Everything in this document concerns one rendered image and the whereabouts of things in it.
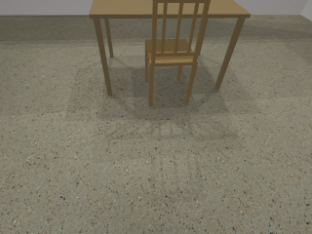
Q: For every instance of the chair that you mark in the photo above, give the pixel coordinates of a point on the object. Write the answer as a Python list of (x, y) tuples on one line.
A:
[(174, 52)]

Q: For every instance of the table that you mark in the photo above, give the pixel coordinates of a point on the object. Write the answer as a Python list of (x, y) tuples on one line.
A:
[(143, 9)]

